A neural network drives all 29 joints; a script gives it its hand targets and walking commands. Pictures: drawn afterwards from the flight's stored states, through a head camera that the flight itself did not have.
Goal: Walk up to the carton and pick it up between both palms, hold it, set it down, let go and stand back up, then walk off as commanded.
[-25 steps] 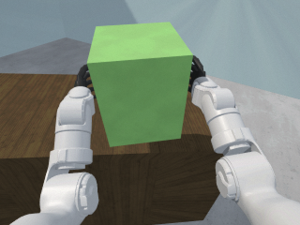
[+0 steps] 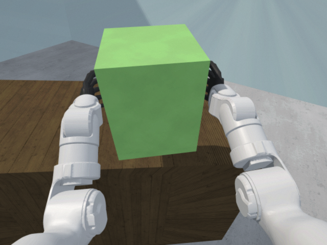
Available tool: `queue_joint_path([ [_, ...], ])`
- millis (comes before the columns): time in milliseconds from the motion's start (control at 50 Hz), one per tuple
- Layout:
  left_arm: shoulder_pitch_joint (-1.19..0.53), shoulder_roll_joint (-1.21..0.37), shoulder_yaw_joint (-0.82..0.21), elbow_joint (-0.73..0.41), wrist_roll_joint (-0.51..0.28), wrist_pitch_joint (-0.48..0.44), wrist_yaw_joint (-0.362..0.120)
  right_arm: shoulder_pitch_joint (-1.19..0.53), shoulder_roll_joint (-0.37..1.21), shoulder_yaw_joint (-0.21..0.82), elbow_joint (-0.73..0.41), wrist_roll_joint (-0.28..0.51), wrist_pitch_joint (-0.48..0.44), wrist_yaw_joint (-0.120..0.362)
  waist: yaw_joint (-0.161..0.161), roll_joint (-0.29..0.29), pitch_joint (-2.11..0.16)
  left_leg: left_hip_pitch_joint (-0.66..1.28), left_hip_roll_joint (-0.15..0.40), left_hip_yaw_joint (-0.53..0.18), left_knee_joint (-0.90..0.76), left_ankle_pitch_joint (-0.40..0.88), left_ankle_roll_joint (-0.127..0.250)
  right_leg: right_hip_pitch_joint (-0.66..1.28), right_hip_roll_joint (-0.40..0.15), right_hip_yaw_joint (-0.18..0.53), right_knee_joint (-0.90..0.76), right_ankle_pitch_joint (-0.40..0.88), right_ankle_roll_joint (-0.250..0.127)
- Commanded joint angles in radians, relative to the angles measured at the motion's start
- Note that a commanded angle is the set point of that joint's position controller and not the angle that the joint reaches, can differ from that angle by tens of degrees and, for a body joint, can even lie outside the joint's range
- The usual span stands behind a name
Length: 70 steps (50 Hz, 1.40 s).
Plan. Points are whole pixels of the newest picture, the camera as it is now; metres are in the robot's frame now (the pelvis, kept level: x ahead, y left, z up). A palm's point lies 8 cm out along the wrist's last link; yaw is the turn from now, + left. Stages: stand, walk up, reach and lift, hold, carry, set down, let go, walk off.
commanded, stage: hold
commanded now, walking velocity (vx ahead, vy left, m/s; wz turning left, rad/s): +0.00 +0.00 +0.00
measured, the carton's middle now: (151, 92) +0.43 +0.01 +0.22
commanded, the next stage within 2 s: none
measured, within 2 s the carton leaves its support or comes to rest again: neither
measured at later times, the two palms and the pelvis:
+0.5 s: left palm (89, 100) +0.38 +0.15 +0.22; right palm (216, 90) +0.38 -0.14 +0.25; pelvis +0.00 +0.00 +0.00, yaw +0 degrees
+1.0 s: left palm (89, 101) +0.38 +0.15 +0.22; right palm (216, 92) +0.38 -0.14 +0.25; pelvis +0.00 +0.00 +0.00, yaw +0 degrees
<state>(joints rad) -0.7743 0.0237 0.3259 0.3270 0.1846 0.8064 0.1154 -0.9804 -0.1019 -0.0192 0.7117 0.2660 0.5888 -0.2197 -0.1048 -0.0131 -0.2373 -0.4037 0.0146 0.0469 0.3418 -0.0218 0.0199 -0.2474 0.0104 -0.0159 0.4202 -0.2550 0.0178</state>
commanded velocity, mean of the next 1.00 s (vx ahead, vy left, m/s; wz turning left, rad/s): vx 0.00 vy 0.00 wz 0.00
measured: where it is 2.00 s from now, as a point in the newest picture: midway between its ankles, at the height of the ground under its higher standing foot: outside the picture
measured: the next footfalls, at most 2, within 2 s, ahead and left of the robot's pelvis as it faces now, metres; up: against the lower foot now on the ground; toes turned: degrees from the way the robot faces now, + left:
none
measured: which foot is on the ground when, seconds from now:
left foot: down 0.00-1.00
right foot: down 0.00-1.00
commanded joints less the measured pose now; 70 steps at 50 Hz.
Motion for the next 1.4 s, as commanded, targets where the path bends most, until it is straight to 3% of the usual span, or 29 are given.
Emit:
queue_joint_path([
  [0,-0.926,-0.571,-0.530,-0.342,-0.217,-0.100,-0.173,-0.632,0.666,0.328,-0.345,0.241,-0.021,0.080,0.009,0.098,-0.489,0.684,-0.015,-0.056,0.052,0.083,-0.039,-0.007,0.039,0.017,-0.156,0.256,0.077],
  [40,-0.935,-0.620,-0.564,-0.315,-0.225,-0.096,-0.174,-0.631,0.641,0.293,-0.328,0.221,-0.027,0.082,-0.021,0.128,-0.449,0.684,-0.001,-0.077,0.045,0.044,-0.061,-0.058,0.056,0.007,-0.162,0.169,0.054],
  [140,-0.945,-0.591,-0.522,-0.253,-0.194,-0.095,-0.168,-0.685,0.640,0.275,-0.297,0.195,-0.029,0.101,0.005,0.127,-0.417,0.660,0.010,-0.076,0.025,-0.056,-0.044,-0.093,0.036,0.012,-0.177,0.069,0.053],
  [160,-0.955,-0.597,-0.549,-0.311,-0.219,-0.097,-0.166,-0.619,0.636,0.260,-0.290,0.200,-0.025,0.098,-0.024,0.131,-0.451,0.668,0.001,-0.072,0.026,-0.038,-0.058,-0.061,0.043,0.019,-0.165,0.126,0.050],
  [200,-0.920,-0.631,-0.572,-0.327,-0.232,-0.098,-0.170,-0.636,0.642,0.293,-0.352,0.218,-0.029,0.093,-0.024,0.113,-0.489,0.703,0.010,-0.080,0.043,0.038,-0.064,-0.050,0.052,0.024,-0.164,0.175,0.048],
  [260,-0.911,-0.608,-0.550,-0.304,-0.214,-0.092,-0.170,-0.590,0.632,0.274,-0.271,0.218,-0.019,0.088,-0.016,0.146,-0.445,0.696,0.004,-0.076,0.038,0.008,-0.063,-0.060,0.053,0.011,-0.167,0.146,0.051],
  [280,-0.950,-0.622,-0.575,-0.375,-0.240,-0.104,-0.164,-0.633,0.651,0.304,-0.362,0.233,-0.036,0.094,-0.011,0.138,-0.523,0.711,0.000,-0.075,0.053,0.046,-0.066,-0.058,0.051,0.019,-0.164,0.170,0.051],
  [320,-0.984,-0.621,-0.560,-0.318,-0.214,-0.095,-0.163,-0.667,0.650,0.280,-0.302,0.226,-0.034,0.098,0.002,0.156,-0.456,0.690,0.013,-0.077,0.033,-0.028,-0.060,-0.084,0.044,0.006,-0.167,0.104,0.045],
  [380,-0.915,-0.582,-0.518,-0.265,-0.200,-0.092,-0.169,-0.630,0.635,0.278,-0.283,0.216,-0.026,0.098,-0.001,0.097,-0.432,0.682,0.014,-0.078,0.023,-0.034,-0.049,-0.081,0.038,0.019,-0.181,0.107,0.054],
  [420,-1.015,-0.595,-0.543,-0.290,-0.209,-0.107,-0.168,-0.648,0.663,0.233,-0.239,0.187,-0.038,0.105,-0.009,0.131,-0.432,0.669,0.016,-0.083,0.011,-0.105,-0.055,-0.082,0.030,0.019,-0.177,0.049,0.044],
  [480,-0.936,-0.582,-0.499,-0.225,-0.191,-0.102,-0.177,-0.690,0.664,0.264,-0.294,0.198,-0.039,0.103,0.022,0.076,-0.422,0.644,0.011,-0.079,0.012,-0.094,-0.033,-0.074,0.033,0.019,-0.182,0.064,0.053],
  [540,-0.939,-0.596,-0.517,-0.243,-0.182,-0.102,-0.176,-0.627,0.624,0.247,-0.213,0.199,-0.034,0.108,-0.007,0.143,-0.396,0.684,0.021,-0.084,0.015,-0.068,-0.055,-0.104,0.037,0.016,-0.175,0.073,0.043],
  [560,-0.949,-0.608,-0.526,-0.320,-0.201,-0.104,-0.172,-0.619,0.657,0.272,-0.310,0.221,-0.040,0.104,0.000,0.133,-0.496,0.713,0.011,-0.075,0.034,0.006,-0.055,-0.055,0.036,0.025,-0.168,0.158,0.042],
  [620,-0.927,-0.590,-0.522,-0.240,-0.198,-0.098,-0.176,-0.661,0.645,0.268,-0.282,0.200,-0.035,0.101,0.006,0.112,-0.420,0.656,-0.005,-0.066,0.025,-0.046,-0.047,-0.081,0.042,0.016,-0.177,0.087,0.052],
  [700,-0.910,-0.573,-0.525,-0.346,-0.183,-0.097,-0.168,-0.605,0.677,0.320,-0.307,0.229,-0.026,0.090,0.021,0.120,-0.473,0.715,-0.006,-0.072,0.047,0.097,-0.053,-0.017,0.043,0.019,-0.160,0.250,0.063],
  [720,-0.864,-0.604,-0.535,-0.332,-0.186,-0.086,-0.170,-0.562,0.643,0.318,-0.294,0.233,-0.018,0.085,-0.007,0.135,-0.449,0.719,-0.003,-0.068,0.054,0.127,-0.067,-0.027,0.055,0.010,-0.152,0.275,0.057],
  [760,-0.881,-0.583,-0.530,-0.346,-0.200,-0.091,-0.170,-0.583,0.650,0.324,-0.329,0.254,-0.018,0.082,0.014,0.131,-0.468,0.691,-0.017,-0.062,0.063,0.078,-0.055,-0.015,0.048,0.016,-0.155,0.255,0.069],
  [780,-0.888,-0.600,-0.554,-0.368,-0.216,-0.092,-0.172,-0.625,0.667,0.330,-0.410,0.251,-0.027,0.077,0.004,0.121,-0.507,0.692,-0.021,-0.064,0.067,0.093,-0.051,-0.007,0.047,0.021,-0.152,0.280,0.074],
  [860,-0.864,-0.599,-0.556,-0.402,-0.216,-0.081,-0.182,-0.568,0.639,0.338,-0.384,0.264,-0.010,0.062,-0.017,0.125,-0.464,0.723,-0.013,-0.073,0.068,0.154,-0.065,-0.012,0.054,0.014,-0.147,0.332,0.070],
  [900,-0.828,-0.610,-0.528,-0.278,-0.190,-0.068,-0.193,-0.621,0.603,0.302,-0.377,0.252,-0.010,0.065,-0.014,0.130,-0.393,0.675,-0.012,-0.074,0.049,0.066,-0.056,-0.027,0.050,0.014,-0.173,0.227,0.069],
  [980,-0.976,-0.606,-0.566,-0.402,-0.238,-0.089,-0.178,-0.603,0.644,0.286,-0.355,0.238,-0.012,0.081,-0.014,0.146,-0.485,0.692,0.005,-0.072,0.044,0.024,-0.063,-0.055,0.046,0.015,-0.158,0.157,0.046],
  [1000,-0.941,-0.581,-0.514,-0.310,-0.185,-0.073,-0.182,-0.632,0.626,0.269,-0.307,0.229,-0.007,0.084,0.001,0.146,-0.390,0.676,0.008,-0.068,0.028,-0.037,-0.057,-0.073,0.036,0.019,-0.170,0.109,0.049],
  [1020,-0.968,-0.615,-0.567,-0.348,-0.218,-0.083,-0.177,-0.624,0.619,0.256,-0.313,0.215,-0.017,0.088,-0.030,0.182,-0.411,0.679,0.009,-0.080,0.027,-0.044,-0.068,-0.100,0.041,0.014,-0.167,0.116,0.040],
  [1040,-0.904,-0.602,-0.549,-0.291,-0.196,-0.074,-0.183,-0.665,0.626,0.277,-0.341,0.220,-0.017,0.087,-0.003,0.126,-0.402,0.664,0.002,-0.069,0.026,-0.038,-0.051,-0.072,0.044,0.007,-0.175,0.088,0.047],
  [1120,-0.941,-0.594,-0.516,-0.219,-0.192,-0.082,-0.185,-0.664,0.620,0.241,-0.251,0.195,-0.011,0.098,-0.011,0.111,-0.345,0.627,0.014,-0.069,-0.001,-0.132,-0.044,-0.113,0.033,0.020,-0.189,0.004,0.044],
  [1200,-0.988,-0.601,-0.557,-0.289,-0.211,-0.093,-0.182,-0.649,0.631,0.247,-0.282,0.204,-0.023,0.099,-0.023,0.151,-0.397,0.641,0.015,-0.080,0.015,-0.097,-0.061,-0.096,0.030,0.021,-0.171,0.066,0.041],
  [1280,-0.984,-0.619,-0.540,-0.287,-0.204,-0.103,-0.174,-0.676,0.666,0.275,-0.308,0.200,-0.039,0.106,0.014,0.122,-0.433,0.667,0.006,-0.065,0.017,-0.070,-0.042,-0.097,0.033,0.009,-0.170,0.066,0.053],
  [1320,-0.990,-0.625,-0.558,-0.263,-0.213,-0.107,-0.174,-0.667,0.646,0.247,-0.266,0.192,-0.041,0.106,-0.019,0.140,-0.438,0.682,0.015,-0.082,0.012,-0.089,-0.054,-0.129,0.030,0.015,-0.180,0.055,0.044],
  [1380,-0.939,-0.576,-0.529,-0.338,-0.201,-0.105,-0.179,-0.605,0.675,0.287,-0.313,0.199,-0.028,0.096,0.003,0.117,-0.456,0.678,-0.005,-0.056,0.032,-0.021,-0.044,-0.043,0.034,0.014,-0.168,0.153,0.049],
])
